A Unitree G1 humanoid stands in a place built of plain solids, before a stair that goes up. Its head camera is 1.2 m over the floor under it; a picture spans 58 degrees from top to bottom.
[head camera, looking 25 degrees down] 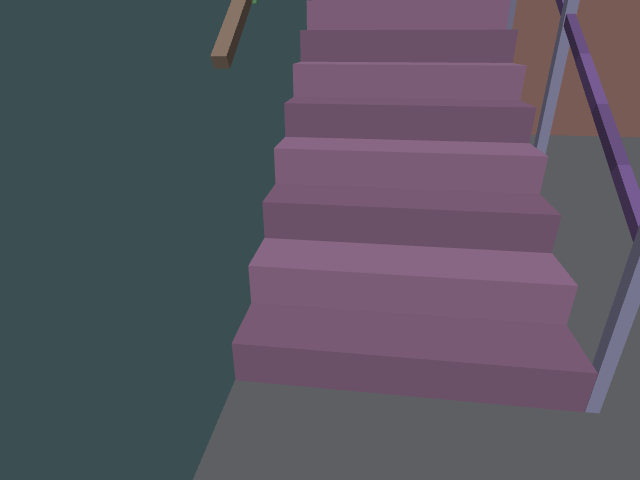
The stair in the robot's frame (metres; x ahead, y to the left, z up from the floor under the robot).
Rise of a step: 0.18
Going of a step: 0.27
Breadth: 1.28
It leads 7 degrees to the right of straight ahead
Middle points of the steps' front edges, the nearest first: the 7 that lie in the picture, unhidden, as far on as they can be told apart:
1.21 -0.30 0.18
1.48 -0.34 0.36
1.75 -0.37 0.53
2.03 -0.41 0.71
2.30 -0.44 0.89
2.57 -0.48 1.07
2.84 -0.51 1.25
